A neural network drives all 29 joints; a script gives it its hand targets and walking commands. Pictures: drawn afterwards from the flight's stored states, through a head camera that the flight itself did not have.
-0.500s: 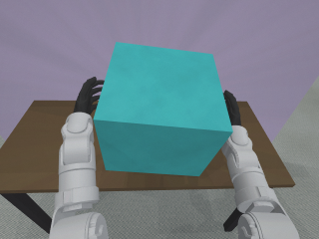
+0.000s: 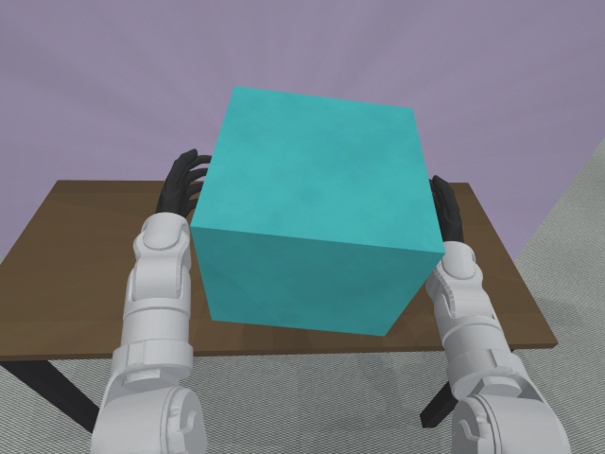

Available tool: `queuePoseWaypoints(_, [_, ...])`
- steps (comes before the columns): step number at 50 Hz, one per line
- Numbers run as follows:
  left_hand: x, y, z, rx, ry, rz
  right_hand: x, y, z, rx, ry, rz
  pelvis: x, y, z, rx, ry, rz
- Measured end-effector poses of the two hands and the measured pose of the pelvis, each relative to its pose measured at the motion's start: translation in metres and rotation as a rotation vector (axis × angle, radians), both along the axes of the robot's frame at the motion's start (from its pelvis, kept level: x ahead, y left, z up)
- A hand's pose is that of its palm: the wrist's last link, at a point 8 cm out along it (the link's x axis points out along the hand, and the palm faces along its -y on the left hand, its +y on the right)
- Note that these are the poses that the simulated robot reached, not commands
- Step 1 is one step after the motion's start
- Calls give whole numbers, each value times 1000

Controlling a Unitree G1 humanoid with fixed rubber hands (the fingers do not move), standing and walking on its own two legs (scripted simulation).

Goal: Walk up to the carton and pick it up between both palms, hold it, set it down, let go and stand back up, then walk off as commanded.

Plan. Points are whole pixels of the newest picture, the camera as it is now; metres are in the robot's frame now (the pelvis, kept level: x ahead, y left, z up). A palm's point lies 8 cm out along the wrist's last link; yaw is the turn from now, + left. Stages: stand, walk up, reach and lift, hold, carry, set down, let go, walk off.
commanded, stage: set down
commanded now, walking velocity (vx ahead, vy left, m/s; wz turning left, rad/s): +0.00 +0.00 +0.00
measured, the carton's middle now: (311, 214) +0.44 -0.02 +0.09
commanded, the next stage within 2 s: none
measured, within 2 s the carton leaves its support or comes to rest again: neither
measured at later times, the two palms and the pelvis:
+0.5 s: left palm (190, 217) +0.42 +0.15 +0.11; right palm (441, 240) +0.38 -0.21 +0.09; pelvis +0.01 +0.00 +0.00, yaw -1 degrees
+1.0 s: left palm (196, 218) +0.44 +0.15 +0.09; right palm (436, 247) +0.39 -0.21 +0.07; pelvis +0.02 +0.00 +0.00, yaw -2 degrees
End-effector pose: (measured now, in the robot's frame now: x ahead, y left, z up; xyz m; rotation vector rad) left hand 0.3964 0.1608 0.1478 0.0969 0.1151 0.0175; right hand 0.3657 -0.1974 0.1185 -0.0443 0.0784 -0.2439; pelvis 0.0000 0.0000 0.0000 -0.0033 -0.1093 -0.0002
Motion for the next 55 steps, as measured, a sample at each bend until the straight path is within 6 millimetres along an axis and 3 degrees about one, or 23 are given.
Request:
queuePoseWaypoints(11, [10,3,-18,-19,36,2,10,2,-10,-3,30,3,3,-1,0,1,33,-4])
queuePoseWaypoints(29, [29,-10,-43,-27,77,-33,15,-10,-31,1,68,-33,13,0,1,1,80,-23])
queuePoseWaypoints(43, [40,-7,-47,-21,92,-45,21,-5,-38,6,83,-46,14,5,1,1,117,-24])
queuePoseWaypoints(55, [47,-16,-65,-20,133,-65,20,-13,-55,0,123,-65,16,2,0,3,146,-32])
